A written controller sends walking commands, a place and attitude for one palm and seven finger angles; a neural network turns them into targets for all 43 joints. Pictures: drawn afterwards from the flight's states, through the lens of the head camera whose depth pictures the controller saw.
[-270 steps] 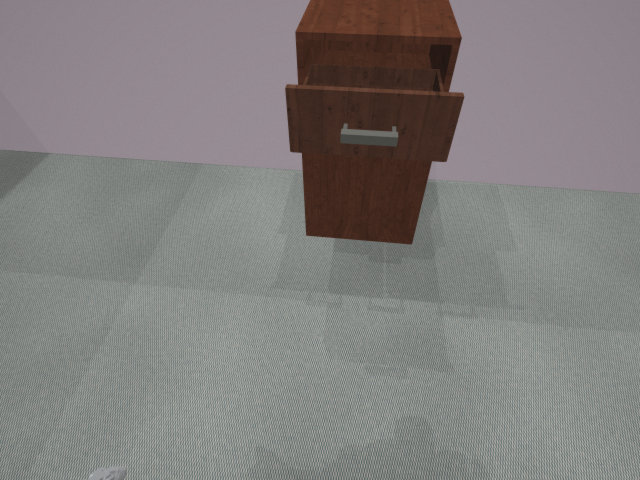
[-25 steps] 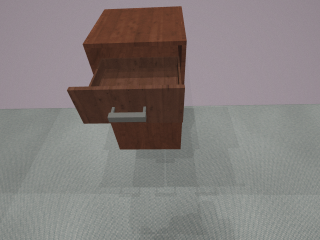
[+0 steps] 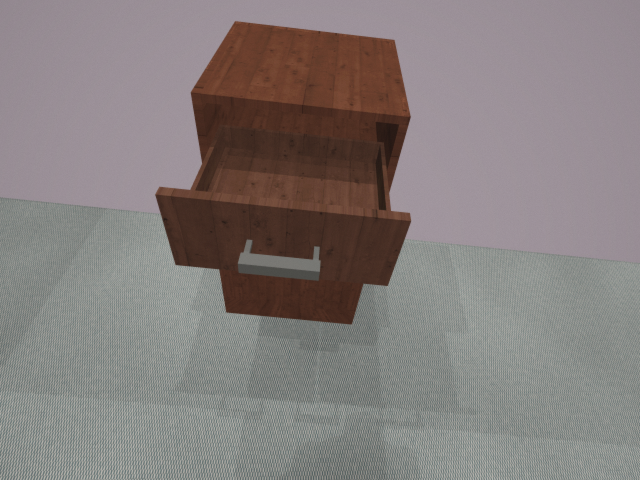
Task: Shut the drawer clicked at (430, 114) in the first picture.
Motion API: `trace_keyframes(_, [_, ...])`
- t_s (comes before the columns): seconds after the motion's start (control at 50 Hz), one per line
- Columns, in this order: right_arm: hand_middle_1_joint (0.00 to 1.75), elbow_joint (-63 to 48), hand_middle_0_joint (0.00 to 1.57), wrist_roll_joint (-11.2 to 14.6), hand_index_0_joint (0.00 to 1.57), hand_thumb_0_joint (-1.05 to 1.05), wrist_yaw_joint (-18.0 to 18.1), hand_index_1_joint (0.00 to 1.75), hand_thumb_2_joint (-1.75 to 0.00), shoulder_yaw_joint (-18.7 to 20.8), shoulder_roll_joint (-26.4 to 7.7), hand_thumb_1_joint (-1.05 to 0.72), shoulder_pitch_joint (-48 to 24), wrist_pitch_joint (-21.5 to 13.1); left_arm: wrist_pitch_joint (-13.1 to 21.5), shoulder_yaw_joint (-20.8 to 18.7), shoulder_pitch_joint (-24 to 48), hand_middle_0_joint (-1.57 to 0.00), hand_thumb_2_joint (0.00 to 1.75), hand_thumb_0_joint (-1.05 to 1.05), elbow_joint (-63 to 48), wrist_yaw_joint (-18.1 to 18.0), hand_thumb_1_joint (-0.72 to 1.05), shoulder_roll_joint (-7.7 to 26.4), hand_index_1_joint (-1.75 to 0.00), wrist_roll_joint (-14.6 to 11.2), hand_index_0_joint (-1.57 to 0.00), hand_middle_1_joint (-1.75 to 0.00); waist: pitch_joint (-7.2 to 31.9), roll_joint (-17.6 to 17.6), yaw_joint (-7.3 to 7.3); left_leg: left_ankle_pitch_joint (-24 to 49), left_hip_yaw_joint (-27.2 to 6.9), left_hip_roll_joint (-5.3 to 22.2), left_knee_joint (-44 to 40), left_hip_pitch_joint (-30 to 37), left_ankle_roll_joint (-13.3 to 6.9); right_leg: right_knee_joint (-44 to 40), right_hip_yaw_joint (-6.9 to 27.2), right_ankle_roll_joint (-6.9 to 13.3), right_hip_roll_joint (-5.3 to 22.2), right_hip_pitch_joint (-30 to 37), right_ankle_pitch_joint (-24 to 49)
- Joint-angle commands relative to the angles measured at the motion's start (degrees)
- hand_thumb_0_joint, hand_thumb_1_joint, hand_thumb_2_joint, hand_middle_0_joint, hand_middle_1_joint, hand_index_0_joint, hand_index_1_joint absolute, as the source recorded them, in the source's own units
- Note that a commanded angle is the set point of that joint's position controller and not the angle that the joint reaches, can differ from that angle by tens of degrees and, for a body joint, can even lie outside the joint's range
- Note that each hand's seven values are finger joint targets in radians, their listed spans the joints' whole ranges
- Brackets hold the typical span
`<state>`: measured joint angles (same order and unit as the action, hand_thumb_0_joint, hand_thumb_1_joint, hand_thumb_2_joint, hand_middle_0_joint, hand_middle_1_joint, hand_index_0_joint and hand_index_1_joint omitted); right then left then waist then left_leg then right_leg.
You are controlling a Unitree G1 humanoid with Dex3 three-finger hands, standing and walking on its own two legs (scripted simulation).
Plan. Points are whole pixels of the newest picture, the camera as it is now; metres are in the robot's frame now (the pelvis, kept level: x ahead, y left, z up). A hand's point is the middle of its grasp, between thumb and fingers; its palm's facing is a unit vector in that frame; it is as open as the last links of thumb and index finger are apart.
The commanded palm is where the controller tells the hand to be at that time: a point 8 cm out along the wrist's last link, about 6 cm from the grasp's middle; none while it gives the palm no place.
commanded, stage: take the last steps up to it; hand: left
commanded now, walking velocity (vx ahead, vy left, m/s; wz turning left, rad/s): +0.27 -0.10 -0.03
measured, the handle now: (281, 257) +0.48 +0.09 -0.04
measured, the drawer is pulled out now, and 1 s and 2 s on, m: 0.30 0.30 0.30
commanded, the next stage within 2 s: come to a stop and stand still in 0.36 s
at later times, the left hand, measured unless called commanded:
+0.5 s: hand (254, 425) +0.24 +0.11 -0.18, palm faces +0.05 -0.98 -0.20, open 7.2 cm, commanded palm none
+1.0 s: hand (243, 478) +0.17 +0.11 -0.18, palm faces +0.06 -0.96 -0.27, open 7.4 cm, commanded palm none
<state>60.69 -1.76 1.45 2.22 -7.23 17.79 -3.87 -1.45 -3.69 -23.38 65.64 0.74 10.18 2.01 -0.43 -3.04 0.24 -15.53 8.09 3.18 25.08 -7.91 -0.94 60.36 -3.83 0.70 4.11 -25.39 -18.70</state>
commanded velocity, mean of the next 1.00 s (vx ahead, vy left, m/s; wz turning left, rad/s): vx -0.01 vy -0.02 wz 0.01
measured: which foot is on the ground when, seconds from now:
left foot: down 0.00-0.32, up 0.34-0.60, down 0.62-0.94, up 0.96-1.00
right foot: up 0.00-0.30, down 0.32-1.00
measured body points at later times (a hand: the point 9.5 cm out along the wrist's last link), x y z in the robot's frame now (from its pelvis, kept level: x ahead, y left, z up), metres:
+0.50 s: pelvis +0.15 -0.07 -0.01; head +0.17 -0.07 +0.44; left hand +0.24 +0.16 -0.16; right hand +0.13 -0.30 -0.17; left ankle +0.11 +0.05 -0.68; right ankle +0.21 -0.17 -0.74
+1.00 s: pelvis +0.18 -0.08 -0.01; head +0.21 -0.10 +0.44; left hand +0.17 +0.16 -0.16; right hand +0.29 -0.30 -0.17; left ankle +0.19 +0.04 -0.73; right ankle +0.19 -0.18 -0.74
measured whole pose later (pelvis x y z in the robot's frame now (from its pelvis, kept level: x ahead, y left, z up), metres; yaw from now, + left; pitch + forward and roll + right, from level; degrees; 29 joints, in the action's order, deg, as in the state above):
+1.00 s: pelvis +0.18 -0.08 -0.01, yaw +0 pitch -1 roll +1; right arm 57.8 -0.5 1.4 3.4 -9.4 5.1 2.6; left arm -2.0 -2.2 -16.4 61.2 -2.3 9.5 1.8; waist -4.9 1.6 1.9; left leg -21.6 3.5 1.0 39.8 -18.7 0.2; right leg 32.8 -4.4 2.3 1.2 -15.4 -16.5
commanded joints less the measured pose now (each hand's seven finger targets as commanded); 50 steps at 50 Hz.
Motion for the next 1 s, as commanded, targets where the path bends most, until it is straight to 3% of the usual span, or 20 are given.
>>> trace_keyframes(0.0, [0.30, 0.2, 0.20, 0.5, 0.20, 0.00, 0.8, 0.30, -0.90, 1.2, -7.7, -0.90, 6.1, -0.9, 1.9, -0.3, 3.7, -0.20, 0.90, 0.00, -5.9, 0.5, 0.90, 0.7, -0.30, -0.5, -0.20, -0.30, -7.4, 9.0, -0.16, 7.6, -10.7, 14.3, -17.0, 0.6, -7.6, 0.4, 2.1, -1.3, 3.3, -11.2, 6.2])
trace_keyframes(0.1, [0.30, 1.5, 0.20, 0.2, 0.20, 0.00, 0.5, 0.30, -0.90, 1.5, -7.4, -0.90, 8.8, -0.6, 1.7, -0.3, 11.9, -0.20, 0.90, 0.00, -9.3, 0.6, 0.90, 0.8, -0.30, -0.7, -0.20, -0.30, -9.3, 10.1, -1.43, 11.8, -8.0, 13.9, -16.4, 1.6, -8.2, -10.9, 0.2, -1.7, 3.8, -11.6, 8.1])
trace_keyframes(0.2, [0.30, 2.3, 0.20, -0.4, 0.20, 0.00, 0.5, 0.30, -0.90, 2.3, -8.1, -0.90, 9.0, 0.2, 2.3, -0.5, 16.1, -0.20, 0.90, 0.00, -10.8, 0.6, 0.90, 1.0, -0.30, -0.8, -0.20, -0.30, -9.9, 11.5, -2.24, 14.6, -6.8, 14.5, -12.1, -0.3, -6.7, -21.9, -2.2, -0.2, 1.4, -2.3, 7.6])
trace_keyframes(0.22, [0.30, 2.3, 0.20, -0.4, 0.20, 0.00, 0.5, 0.30, -0.90, 2.5, -8.5, -0.90, 8.4, 0.4, 2.5, -0.8, 14.6, -0.20, 0.90, 0.00, -10.3, 0.5, 0.90, 1.5, -0.30, -0.8, -0.20, -0.30, -8.7, 10.9, -1.25, 15.0, -6.7, 14.4, -9.8, -0.8, -6.2, -23.9, -2.6, 0.2, 0.7, 1.9, 7.4])
trace_keyframes(0.26, [0.30, 2.6, 0.20, 0.1, 0.20, 0.00, 0.2, 0.30, -0.90, 2.4, -8.5, -0.90, 8.0, 0.6, 3.7, -1.6, 2.4, -0.20, 0.90, 0.00, -6.3, 0.3, 0.90, 4.7, -0.30, -0.5, -0.20, -0.30, -0.7, 4.8, 4.09, 17.2, -2.8, 9.4, 6.3, -2.8, -3.1, -31.5, -3.6, 0.9, -1.6, 19.5, 10.0])
trace_keyframes(0.28, [0.30, 2.4, 0.20, 0.6, 0.20, 0.00, -0.4, 0.30, -0.90, 2.0, -6.2, -0.90, 9.5, 0.6, 4.5, -2.5, -4.1, -0.20, 0.90, 0.00, -4.2, -0.3, 0.90, 9.3, -0.30, -0.3, -0.20, -0.30, 5.2, -5.0, 6.47, 5.8, 0.1, 4.9, 20.5, -12.5, -1.1, -34.2, 5.5, 3.3, 6.5, 32.0, 12.1])
trace_keyframes(0.3, [0.30, 0.6, 0.20, 1.5, 0.20, 0.00, -0.4, 0.30, -0.90, 1.0, -3.0, -0.90, 10.9, 0.9, 4.7, -3.4, -7.5, -0.20, 0.90, 0.00, -3.6, -0.9, 0.90, 14.8, -0.30, -0.9, -0.20, -0.30, 10.2, -16.6, 5.46, -19.0, -0.5, -1.7, 37.8, -22.0, 0.6, -40.9, 24.6, 8.9, 20.2, 37.5, 21.7])
trace_keyframes(0.32, [0.30, -0.2, 0.20, 1.7, 0.20, 0.00, -0.1, 0.30, -0.90, 1.3, -4.6, -0.90, 8.4, 1.4, 4.4, -2.9, -4.8, -0.20, 0.90, 0.00, -4.3, -1.3, 0.90, 14.0, -0.30, -1.4, -0.20, -0.30, 9.4, -10.7, 5.44, -19.7, -6.3, 0.1, 45.0, -21.9, -0.2, -43.9, 24.9, 12.0, 20.9, 30.2, 16.8])
trace_keyframes(0.36, [0.30, -0.4, 0.20, 0.8, 0.20, 0.00, -0.3, 0.30, -0.90, 1.7, -4.3, -0.90, 5.1, 1.7, 4.1, -1.8, 5.1, -0.20, 0.90, 0.00, -6.7, -1.8, 0.90, 8.9, -0.30, -1.3, -0.20, -0.30, 2.8, -6.9, 2.35, -11.5, -7.8, 3.6, 48.6, -24.1, -0.3, -46.2, 19.0, 11.2, 17.4, 19.9, 6.1])
trace_keyframes(0.4, [0.30, 0.1, 0.20, 0.3, 0.20, 0.00, -0.4, 0.30, -0.90, 1.4, -2.9, -0.90, 5.5, 2.6, 4.0, -0.6, 10.2, -0.20, 0.90, 0.00, -8.2, -2.4, 0.90, 5.3, -0.30, -0.9, -0.20, -0.30, -0.4, -2.4, -0.65, -8.6, -6.9, 4.7, 42.8, -19.2, 0.5, -47.1, 10.8, 10.1, 14.5, 9.7, 7.8])
trace_keyframes(0.44, [0.30, 0.4, 0.20, 0.2, 0.20, 0.00, -0.4, 0.30, -0.90, 0.8, -1.3, -0.90, 6.9, 3.4, 4.2, 0.1, 11.2, -0.20, 0.90, 0.00, -8.0, -2.5, 0.90, 4.0, -0.30, -0.6, -0.20, -0.30, -1.6, -2.9, -2.56, -7.5, -5.0, 4.0, 34.6, -14.8, 1.5, -48.0, 6.1, 9.3, 12.3, 5.1, 10.9])
trace_keyframes(0.5, [0.30, 0.5, 0.20, 0.7, 0.20, 0.00, -0.1, 0.30, -0.90, -0.3, 0.5, -0.90, 5.7, 3.3, 3.8, 0.5, 10.6, -0.20, 0.90, 0.00, -7.9, -2.8, 0.90, 3.7, -0.30, -0.5, -0.20, -0.30, 0.0, -0.6, -1.55, -5.6, -4.2, 1.8, 19.4, -8.5, 2.6, -46.1, 5.9, 9.9, 11.3, 5.3, 18.3])
trace_keyframes(0.56, [0.30, 1.6, 0.20, 1.1, 0.20, 0.00, 0.1, 0.30, -0.90, -0.6, -1.1, -0.90, 6.1, 3.0, 3.1, 1.1, 10.9, -0.20, 0.90, 0.00, -6.5, -2.7, 0.90, 4.0, -0.30, -1.5, -0.20, -0.30, 1.1, -0.7, -2.13, 8.0, -4.8, 1.1, 1.0, 0.8, 3.0, -40.7, 3.7, 6.0, 7.8, 6.8, 17.5])
trace_keyframes(0.6, [0.30, 0.1, 0.20, 1.2, 0.20, 0.00, 0.5, 0.30, -0.90, 0.0, -5.6, -0.90, 2.4, 2.5, 2.1, 1.3, 8.5, -0.20, 0.90, 0.00, -6.6, -2.7, 0.90, 2.2, -0.30, -1.7, -0.20, -0.30, -1.1, 7.4, -0.04, 21.9, -11.5, 7.8, -4.5, -1.1, 0.0, -37.1, 2.5, 1.5, 3.0, 7.6, 12.4])
trace_keyframes(0.64, [0.30, -1.4, 0.20, 1.2, 0.20, 0.00, 1.0, 0.30, -0.90, 0.3, -7.4, -0.90, -3.4, 2.7, 0.8, 1.3, 7.2, -0.20, 0.90, 0.00, -5.8, -3.0, 0.90, 2.9, -0.30, -1.4, -0.20, -0.30, -3.2, 14.3, 1.52, 25.7, -13.7, 10.7, -7.9, -8.3, -3.4, -32.4, 0.1, -0.7, 0.8, 13.7, 7.1])
trace_keyframes(0.74, [0.30, -3.5, 0.20, 1.1, 0.20, 0.00, 1.5, 0.30, -0.90, 1.5, -9.8, -0.90, -7.1, 3.7, 0.0, 1.1, 3.8, -0.20, 0.90, 0.00, -5.4, -3.0, 0.90, 4.0, -0.30, -1.0, -0.20, -0.30, 1.1, 11.6, 1.74, 35.6, -13.0, 12.0, -5.1, 0.1, -6.6, -26.4, 1.7, -0.8, 0.5, 10.1, 0.6])
trace_keyframes(0.82, [0.30, -4.4, 0.20, 1.2, 0.20, 0.00, 1.3, 0.30, -0.90, 2.6, -11.0, -0.90, -8.4, 4.5, 0.2, 0.8, 2.8, -0.20, 0.90, 0.00, -5.9, -3.3, 0.90, 4.4, -0.30, -0.6, -0.20, -0.30, 3.2, 7.8, 1.31, 37.6, -12.5, 11.4, -0.3, 2.2, -6.2, -28.3, 3.1, -0.8, 0.4, 9.5, 5.5])
trace_keyframes(0.86, [0.30, -5.3, 0.20, 1.3, 0.20, 0.00, 1.1, 0.30, -0.90, 3.0, -10.4, -0.90, -9.3, 5.2, 0.5, 0.5, 2.8, -0.20, 0.90, 0.00, -6.6, -3.3, 0.90, 5.5, -0.30, -0.4, -0.20, -0.30, 3.5, 1.2, 0.90, 27.2, -9.0, 7.3, 4.7, 0.3, -2.8, -33.2, 7.2, 0.3, 2.8, 10.3, 21.8])
trace_keyframes(0.92, [0.30, -5.2, 0.20, 1.5, 0.20, 0.00, 0.4, 0.30, -0.90, 2.6, -6.3, -0.90, -8.4, 6.3, 1.0, 0.0, 5.7, -0.20, 0.90, 0.00, -7.6, -3.3, 0.90, 9.1, -0.30, -0.5, -0.20, -0.30, 1.7, -9.4, 0.07, -5.3, -4.7, -2.5, 16.3, -6.7, 2.0, -39.7, 16.8, 9.5, 14.7, 10.5, 35.8])
trace_keyframes(0.98, [0.30, -4.9, 0.20, 1.5, 0.20, 0.00, 0.3, 0.30, -0.90, 2.4, -5.8, -0.90, -8.9, 6.6, 1.0, -0.1, 7.6, -0.20, 0.90, 0.00, -8.2, -3.4, 0.90, 8.4, -0.30, -0.2, -0.20, -0.30, 1.3, -5.3, 0.22, -13.6, -8.6, -2.9, 28.4, -10.9, 1.9, -40.0, 14.8, 13.0, 14.2, 11.1, 36.4])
